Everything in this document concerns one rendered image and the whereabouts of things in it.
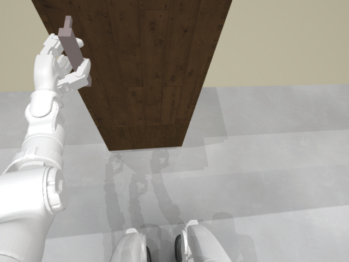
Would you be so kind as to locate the right robot shin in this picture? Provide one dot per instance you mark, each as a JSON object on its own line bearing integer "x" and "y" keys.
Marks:
{"x": 184, "y": 257}

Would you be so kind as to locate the cupboard door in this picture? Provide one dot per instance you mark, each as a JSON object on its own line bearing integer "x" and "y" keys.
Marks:
{"x": 147, "y": 56}

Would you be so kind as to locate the robot right thigh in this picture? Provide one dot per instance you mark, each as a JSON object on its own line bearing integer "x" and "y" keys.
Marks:
{"x": 201, "y": 244}

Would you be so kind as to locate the robot left hand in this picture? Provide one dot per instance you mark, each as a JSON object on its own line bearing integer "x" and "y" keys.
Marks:
{"x": 48, "y": 70}

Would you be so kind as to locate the handle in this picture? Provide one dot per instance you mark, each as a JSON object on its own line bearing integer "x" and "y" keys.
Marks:
{"x": 69, "y": 43}

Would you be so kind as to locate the robot left forearm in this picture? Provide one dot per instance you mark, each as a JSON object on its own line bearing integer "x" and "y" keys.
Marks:
{"x": 45, "y": 138}

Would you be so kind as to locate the robot left upper arm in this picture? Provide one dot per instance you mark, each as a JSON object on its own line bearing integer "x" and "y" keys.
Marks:
{"x": 29, "y": 201}

